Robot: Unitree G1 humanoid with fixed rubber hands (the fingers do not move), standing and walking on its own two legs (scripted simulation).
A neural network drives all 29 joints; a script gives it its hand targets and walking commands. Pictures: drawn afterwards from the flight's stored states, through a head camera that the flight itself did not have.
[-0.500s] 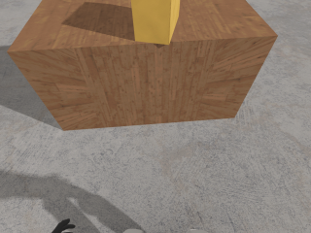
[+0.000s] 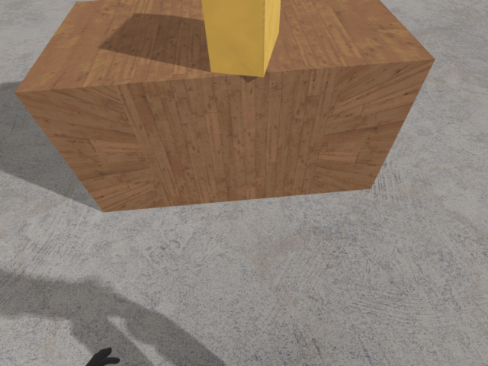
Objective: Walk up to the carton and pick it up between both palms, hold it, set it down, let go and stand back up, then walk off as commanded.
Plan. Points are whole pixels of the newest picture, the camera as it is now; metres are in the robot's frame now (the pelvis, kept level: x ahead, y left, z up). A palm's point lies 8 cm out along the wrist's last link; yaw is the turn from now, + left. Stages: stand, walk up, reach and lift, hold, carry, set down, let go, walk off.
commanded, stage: walk off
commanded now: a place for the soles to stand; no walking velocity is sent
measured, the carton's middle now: (246, 8) +1.11 +0.06 +0.08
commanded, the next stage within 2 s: stand in 0.02 s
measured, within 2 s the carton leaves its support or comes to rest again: neither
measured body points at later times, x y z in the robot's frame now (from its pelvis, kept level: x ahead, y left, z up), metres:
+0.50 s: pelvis +0.01 +0.02 +0.01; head +0.04 +0.02 +0.46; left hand +0.11 +0.32 -0.12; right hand +0.09 -0.30 -0.10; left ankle +0.00 +0.14 -0.72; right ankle +0.04 -0.12 -0.72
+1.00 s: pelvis +0.02 +0.01 +0.01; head +0.04 +0.02 +0.46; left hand +0.11 +0.31 -0.12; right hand +0.09 -0.30 -0.10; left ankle +0.00 +0.14 -0.72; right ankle +0.04 -0.12 -0.72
